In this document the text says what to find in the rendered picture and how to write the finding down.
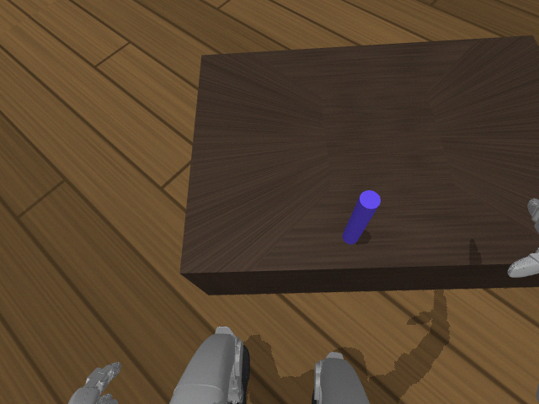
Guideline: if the left robot foot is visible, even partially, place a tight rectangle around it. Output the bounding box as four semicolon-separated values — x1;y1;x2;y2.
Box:
227;345;250;404

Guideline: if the left robot hand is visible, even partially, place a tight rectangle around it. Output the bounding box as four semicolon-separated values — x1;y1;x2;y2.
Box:
68;362;121;404

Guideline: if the can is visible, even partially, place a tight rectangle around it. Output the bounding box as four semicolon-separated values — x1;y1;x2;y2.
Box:
343;190;381;244

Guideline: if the right robot hand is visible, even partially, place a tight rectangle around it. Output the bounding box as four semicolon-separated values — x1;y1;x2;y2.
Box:
508;199;539;278

